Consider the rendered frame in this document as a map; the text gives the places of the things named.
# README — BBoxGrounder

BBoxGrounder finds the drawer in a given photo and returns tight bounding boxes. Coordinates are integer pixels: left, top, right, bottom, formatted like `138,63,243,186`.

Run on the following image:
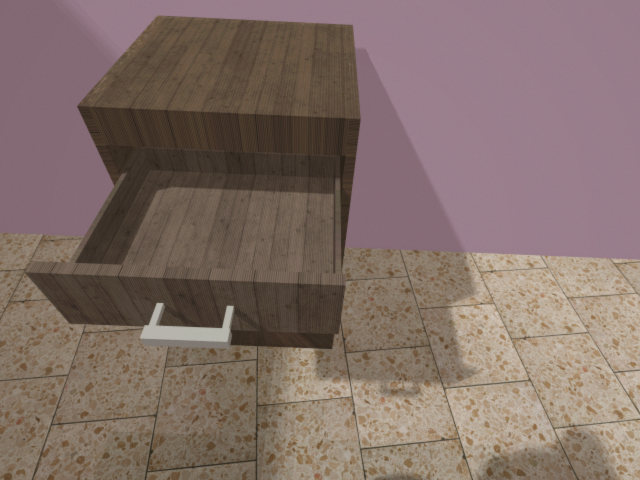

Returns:
25,147,346,334

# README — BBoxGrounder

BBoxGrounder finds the cabinet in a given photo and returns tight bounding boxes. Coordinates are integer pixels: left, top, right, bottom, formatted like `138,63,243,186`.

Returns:
77,15,361,349

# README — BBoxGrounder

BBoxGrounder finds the handle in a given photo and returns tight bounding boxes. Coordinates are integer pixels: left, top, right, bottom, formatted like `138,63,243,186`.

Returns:
140,303,235,349

